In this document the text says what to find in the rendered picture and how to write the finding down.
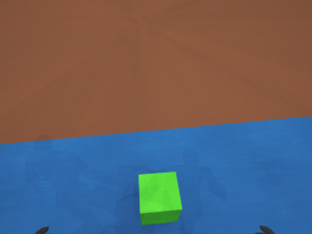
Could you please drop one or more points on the carton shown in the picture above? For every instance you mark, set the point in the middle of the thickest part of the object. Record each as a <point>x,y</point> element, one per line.
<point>159,198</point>

